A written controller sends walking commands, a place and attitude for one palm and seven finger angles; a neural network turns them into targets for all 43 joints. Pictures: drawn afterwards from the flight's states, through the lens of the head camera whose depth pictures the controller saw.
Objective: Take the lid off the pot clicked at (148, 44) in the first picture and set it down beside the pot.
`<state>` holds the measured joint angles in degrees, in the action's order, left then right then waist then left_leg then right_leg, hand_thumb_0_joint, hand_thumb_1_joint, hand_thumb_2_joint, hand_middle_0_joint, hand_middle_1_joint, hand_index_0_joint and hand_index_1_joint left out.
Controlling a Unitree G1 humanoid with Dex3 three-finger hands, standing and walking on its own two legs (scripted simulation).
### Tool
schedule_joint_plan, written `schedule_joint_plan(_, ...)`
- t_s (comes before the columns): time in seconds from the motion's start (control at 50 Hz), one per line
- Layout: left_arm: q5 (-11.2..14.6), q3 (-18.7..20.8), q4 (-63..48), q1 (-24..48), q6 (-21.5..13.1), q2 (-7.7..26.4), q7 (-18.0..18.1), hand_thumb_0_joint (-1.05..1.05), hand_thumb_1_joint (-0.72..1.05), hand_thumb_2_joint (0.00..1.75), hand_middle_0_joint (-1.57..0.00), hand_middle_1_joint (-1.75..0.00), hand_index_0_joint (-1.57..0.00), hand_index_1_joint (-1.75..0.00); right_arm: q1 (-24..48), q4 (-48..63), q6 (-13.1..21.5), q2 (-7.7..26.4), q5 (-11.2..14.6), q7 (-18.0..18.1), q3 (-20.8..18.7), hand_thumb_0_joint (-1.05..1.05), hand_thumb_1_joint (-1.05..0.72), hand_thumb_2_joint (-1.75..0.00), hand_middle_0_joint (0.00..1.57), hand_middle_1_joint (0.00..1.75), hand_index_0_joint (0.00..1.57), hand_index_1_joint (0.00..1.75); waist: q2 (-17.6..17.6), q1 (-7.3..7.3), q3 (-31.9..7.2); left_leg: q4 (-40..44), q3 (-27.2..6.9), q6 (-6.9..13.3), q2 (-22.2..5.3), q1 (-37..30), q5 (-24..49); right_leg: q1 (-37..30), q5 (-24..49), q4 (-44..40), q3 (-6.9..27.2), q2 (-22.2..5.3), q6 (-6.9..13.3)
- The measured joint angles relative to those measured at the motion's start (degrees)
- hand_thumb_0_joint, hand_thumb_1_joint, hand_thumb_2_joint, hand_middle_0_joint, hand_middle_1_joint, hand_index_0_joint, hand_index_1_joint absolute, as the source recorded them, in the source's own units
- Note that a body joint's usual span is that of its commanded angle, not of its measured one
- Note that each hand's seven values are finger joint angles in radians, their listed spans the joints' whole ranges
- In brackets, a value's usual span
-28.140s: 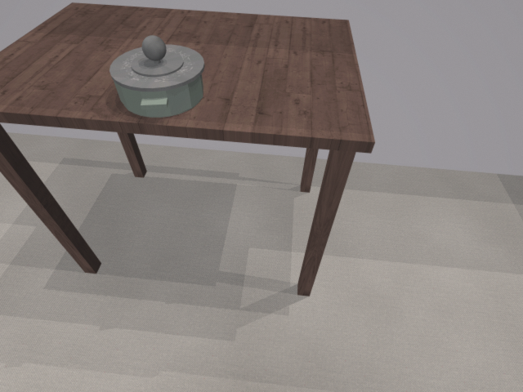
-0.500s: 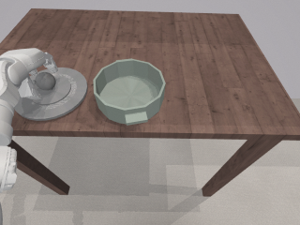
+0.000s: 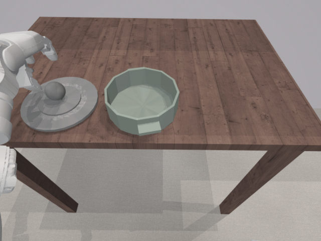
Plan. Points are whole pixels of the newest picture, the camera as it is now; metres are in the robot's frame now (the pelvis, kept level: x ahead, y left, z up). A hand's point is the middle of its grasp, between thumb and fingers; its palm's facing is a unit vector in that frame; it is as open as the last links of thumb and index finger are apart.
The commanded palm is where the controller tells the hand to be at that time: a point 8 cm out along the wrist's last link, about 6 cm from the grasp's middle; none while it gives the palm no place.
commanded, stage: raise the empty hand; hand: left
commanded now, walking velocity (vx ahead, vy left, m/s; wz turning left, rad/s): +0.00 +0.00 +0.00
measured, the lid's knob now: (55, 91) +0.48 +0.28 +0.11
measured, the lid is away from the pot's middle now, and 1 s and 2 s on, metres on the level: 0.23 0.23 0.23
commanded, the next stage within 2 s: draw the hand back to the body in 0.62 s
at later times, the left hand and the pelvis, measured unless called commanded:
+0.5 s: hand (18, 45) +0.46 +0.28 +0.25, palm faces -0.18 -0.06 -0.98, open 11.0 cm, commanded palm +0.44 +0.28 +0.32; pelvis +0.00 -0.01 +0.00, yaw +0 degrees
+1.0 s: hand (17, 53) +0.42 +0.27 +0.26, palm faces -0.14 -0.04 -0.99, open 11.0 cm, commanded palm +0.39 +0.27 +0.31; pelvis +0.00 -0.02 +0.00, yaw +0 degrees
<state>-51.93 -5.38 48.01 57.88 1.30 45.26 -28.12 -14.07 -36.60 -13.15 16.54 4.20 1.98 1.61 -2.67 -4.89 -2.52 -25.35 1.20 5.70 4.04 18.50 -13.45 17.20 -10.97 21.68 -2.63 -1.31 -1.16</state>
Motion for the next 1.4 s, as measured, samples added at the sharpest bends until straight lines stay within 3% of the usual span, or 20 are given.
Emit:
schedule_joint_plan(0.26, -1.1, -3.0, 2.3, 6.2, 3.0, 0.6, -1.4, 0.00, -0.17, 0.97, -0.55, -0.50, -0.55, -0.50, 0.6, -0.4, 1.0, 0.1, 0.2, 0.4, 0.3, 0.00, -0.90, -0.90, 0.20, 0.30, 0.20, 0.30, 0.6, 0.44, 0.2, 0.6, -0.6, -0.2, 0.1, -0.2, 0.6, -0.3, 0.3, -0.4, -0.5, -0.1, 0.3)
schedule_joint_plan(0.6, -1.9, -1.1, 0.5, 8.5, 5.8, 2.0, -2.5, 0.00, -0.17, 0.97, -0.55, -0.50, -0.55, -0.50, -0.3, -0.5, 1.9, 0.3, 0.1, 0.0, 0.8, 0.01, -0.90, -0.90, 0.20, 0.30, 0.20, 0.30, -0.4, 0.34, -0.1, 2.1, 0.0, -0.6, -0.2, -1.6, 0.9, -1.1, 0.4, -1.0, 0.2, 0.2, 0.3)
schedule_joint_plan(0.68, -1.7, -2.0, -0.6, 7.6, 7.1, 2.1, -3.1, 0.00, -0.17, 0.97, -0.55, -0.50, -0.55, -0.50, -0.1, -0.1, 1.7, 0.4, 0.3, -0.1, 0.8, 0.01, -0.90, -0.90, 0.20, 0.30, 0.20, 0.30, -0.6, 0.64, 0.0, 2.1, 0.1, -0.7, -0.3, -2.0, 0.9, -1.2, 0.2, -0.8, 0.3, 0.4, 0.4)
schedule_joint_plan(0.9, -0.4, 0.1, -8.4, 1.4, 7.6, 1.8, -3.6, 0.00, -0.17, 0.97, -0.55, -0.50, -0.55, -0.50, 1.5, 1.2, 1.5, 0.8, 0.5, -0.1, 0.8, 0.01, -0.90, -0.90, 0.20, 0.30, 0.20, 0.30, -0.9, 1.56, 0.2, 1.9, 0.0, -1.2, -0.6, -2.9, 0.8, -1.9, 0.0, -0.2, 0.2, 0.6, 0.8)
schedule_joint_plan(1.04, 1.1, 1.5, -14.6, -4.0, 8.1, 1.6, -4.1, 0.00, -0.17, 0.97, -0.55, -0.50, -0.55, -0.50, 3.4, 2.3, 1.1, 0.9, 0.6, -0.1, 1.1, 0.01, -0.90, -0.90, 0.20, 0.30, 0.20, 0.30, -1.1, 2.65, 0.5, 1.6, -0.2, -1.4, -0.7, -3.6, 0.9, -2.6, -0.2, 0.4, 0.0, 0.8, 1.1)
schedule_joint_plan(1.22, 2.5, 0.5, -19.7, -7.8, 8.8, 1.0, -4.0, 0.00, -0.17, 0.97, -0.55, -0.50, -0.55, -0.50, 5.5, 3.0, 1.4, 0.6, 0.9, 0.3, 1.6, 0.01, -0.90, -0.90, 0.20, 0.30, 0.20, 0.30, -1.2, 4.43, 1.4, 1.0, -1.1, -1.7, -0.6, -3.9, 1.2, -3.1, -0.3, 1.2, -0.9, 0.6, 1.4)
schedule_joint_plan(1.28, 27.3, 8.2, -20.3, -10.0, 3.3, -3.4, 6.3, 0.00, -0.17, 0.97, -0.56, -0.50, -0.55, -0.50, 3.6, 4.0, 5.6, -0.5, 0.4, 0.8, 1.3, 0.01, -0.90, -0.90, 0.20, 0.30, 0.19, 0.30, -0.8, 6.12, 3.4, 2.0, -1.1, -2.1, -0.7, -6.3, 1.4, -5.2, -0.4, 0.9, -0.8, 0.7, 2.0)
schedule_joint_plan(1.32, 39.5, 12.6, -22.7, -13.4, -0.7, -7.0, 13.7, 0.00, -0.17, 0.97, -0.56, -0.50, -0.55, -0.50, 3.0, 3.5, 7.7, -1.5, 0.0, 1.2, 2.4, 0.01, -0.90, -0.90, 0.20, 0.30, 0.19, 0.30, 0.0, 6.49, 4.1, 2.9, -0.8, -2.4, -0.9, -8.1, 1.5, -6.6, -0.3, 0.3, -0.5, 1.0, 2.1)
schedule_joint_plan(1.36, 46.6, 16.1, -26.2, -16.7, -2.9, -10.2, 19.4, 0.00, -0.17, 0.97, -0.56, -0.50, -0.55, -0.50, 2.8, 2.6, 9.1, -2.6, -0.4, 1.4, 3.4, 0.01, -0.90, -0.90, 0.20, 0.30, 0.20, 0.30, 1.0, 6.21, 4.5, 3.5, -0.5, -2.7, -1.4, -9.5, 1.4, -8.0, -0.2, -0.5, -0.1, 1.5, 2.2)
schedule_joint_plan(1.4, 50.5, 19.2, -30.1, -19.5, -4.3, -12.5, 23.5, 0.00, -0.16, 0.97, -0.56, -0.50, -0.55, -0.50, 2.6, 1.7, 10.5, -3.4, -1.0, 1.5, 3.9, 0.01, -0.90, -0.90, 0.20, 0.30, 0.20, 0.30, 1.7, 5.67, 4.9, 3.8, -0.3, -3.0, -2.0, -10.6, 1.1, -9.1, -0.1, -1.1, 0.1, 2.1, 2.5)
